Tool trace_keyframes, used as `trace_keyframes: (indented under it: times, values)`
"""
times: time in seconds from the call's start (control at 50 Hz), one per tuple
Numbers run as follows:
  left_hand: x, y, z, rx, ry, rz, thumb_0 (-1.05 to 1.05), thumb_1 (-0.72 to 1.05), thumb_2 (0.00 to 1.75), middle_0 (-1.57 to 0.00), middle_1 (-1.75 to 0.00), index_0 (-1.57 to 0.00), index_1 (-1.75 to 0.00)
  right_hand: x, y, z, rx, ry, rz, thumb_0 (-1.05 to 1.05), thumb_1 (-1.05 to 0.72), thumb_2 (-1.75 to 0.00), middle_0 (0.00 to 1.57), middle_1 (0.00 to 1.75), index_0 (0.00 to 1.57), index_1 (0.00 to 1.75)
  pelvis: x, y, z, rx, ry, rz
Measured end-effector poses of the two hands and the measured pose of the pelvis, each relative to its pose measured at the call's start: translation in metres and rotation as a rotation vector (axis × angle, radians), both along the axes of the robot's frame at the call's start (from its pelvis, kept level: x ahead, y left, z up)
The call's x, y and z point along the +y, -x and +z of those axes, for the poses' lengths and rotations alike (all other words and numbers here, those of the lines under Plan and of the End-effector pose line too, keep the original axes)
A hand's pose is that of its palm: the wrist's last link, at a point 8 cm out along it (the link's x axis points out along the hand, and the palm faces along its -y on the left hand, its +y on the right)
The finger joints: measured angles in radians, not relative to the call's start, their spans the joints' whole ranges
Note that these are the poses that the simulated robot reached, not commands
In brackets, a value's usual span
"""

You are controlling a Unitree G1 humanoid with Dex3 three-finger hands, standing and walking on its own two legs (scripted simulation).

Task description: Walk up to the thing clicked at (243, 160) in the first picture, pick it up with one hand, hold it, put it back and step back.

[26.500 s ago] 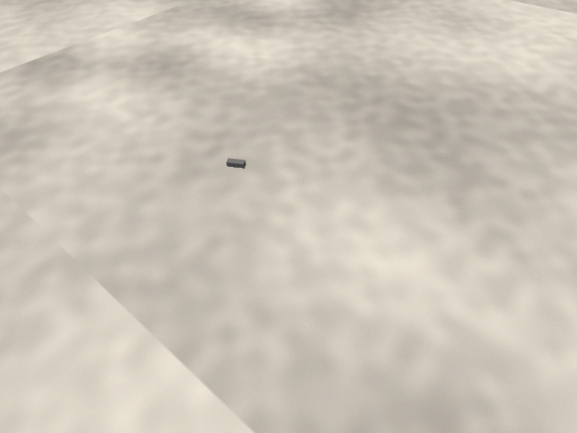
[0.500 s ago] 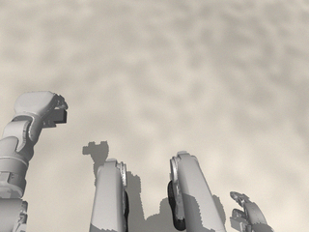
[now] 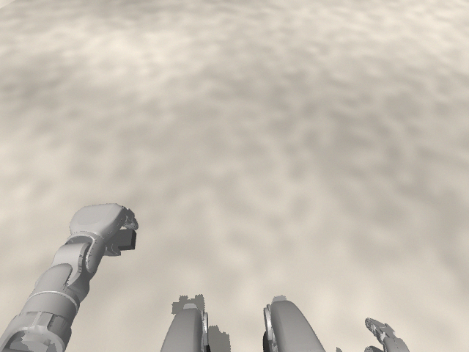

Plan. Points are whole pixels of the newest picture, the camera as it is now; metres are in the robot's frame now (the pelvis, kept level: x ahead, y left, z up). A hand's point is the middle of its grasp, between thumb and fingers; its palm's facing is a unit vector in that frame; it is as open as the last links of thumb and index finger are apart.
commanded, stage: lift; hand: left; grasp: from above
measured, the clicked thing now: (110, 240) +0.36 +0.25 -0.11
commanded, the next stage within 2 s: hold in 0.42 s
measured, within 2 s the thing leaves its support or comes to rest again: neither
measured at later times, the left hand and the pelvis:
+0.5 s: hand (105, 216) +0.36 +0.22 +0.01, palm faces -0.47 -0.05 -0.88, open 6.6 cm; pelvis +0.04 +0.00 +0.07, yaw -1 degrees
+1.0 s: hand (100, 204) +0.36 +0.21 +0.05, palm faces -0.47 -0.03 -0.88, open 6.5 cm; pelvis +0.06 +0.00 +0.09, yaw -1 degrees
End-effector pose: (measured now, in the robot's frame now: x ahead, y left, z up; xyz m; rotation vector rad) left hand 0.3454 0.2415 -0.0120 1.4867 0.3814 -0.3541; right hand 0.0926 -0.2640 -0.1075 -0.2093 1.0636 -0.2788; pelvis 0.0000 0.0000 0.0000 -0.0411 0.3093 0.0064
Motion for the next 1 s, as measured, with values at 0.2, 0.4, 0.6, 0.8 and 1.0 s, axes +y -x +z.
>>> trace_keyframes:
  times: [0.2, 0.4, 0.6, 0.8, 1.0]
  values:
    - [-0.014, -0.010, 0.037, -0.015, -0.016, -0.008, 0.00, 0.53, 0.03, -0.97, -0.20, -1.00, -0.15, -0.002, -0.009, 0.035, -0.007, -0.015, -0.007, 0.01, -0.91, -0.90, 0.20, 0.30, 0.20, 0.30, -0.001, -0.017, 0.038, -0.062, -0.014, -0.008]
    - [-0.017, -0.018, 0.067, 0.000, -0.012, 0.021, 0.00, 0.54, 0.03, -0.97, -0.19, -1.01, -0.14, 0.002, -0.024, 0.058, -0.018, -0.041, -0.014, 0.01, -0.91, -0.90, 0.20, 0.30, 0.20, 0.30, -0.001, -0.032, 0.064, -0.107, -0.024, -0.016]
    - [-0.021, -0.019, 0.086, 0.006, -0.007, -0.008, 0.00, 0.54, 0.03, -0.98, -0.17, -1.02, -0.12, 0.003, -0.047, 0.075, -0.047, -0.042, -0.003, 0.01, -0.91, -0.90, 0.20, 0.30, 0.20, 0.30, 0.000, -0.044, 0.079, -0.141, -0.029, -0.018]
    - [-0.021, -0.025, 0.104, 0.007, -0.014, -0.018, 0.00, 0.54, 0.01, -0.98, -0.16, -1.02, -0.11, 0.005, -0.067, 0.086, -0.072, -0.049, 0.004, 0.01, -0.91, -0.90, 0.20, 0.30, 0.20, 0.30, 0.000, -0.053, 0.088, -0.168, -0.032, -0.019]
    - [-0.025, -0.022, 0.115, 0.020, -0.009, -0.040, 0.00, 0.54, 0.02, -0.98, -0.16, -1.03, -0.11, 0.005, -0.074, 0.093, -0.093, -0.053, 0.005, 0.01, -0.90, -0.90, 0.20, 0.30, 0.20, 0.30, 0.000, -0.055, 0.094, -0.193, -0.036, -0.023]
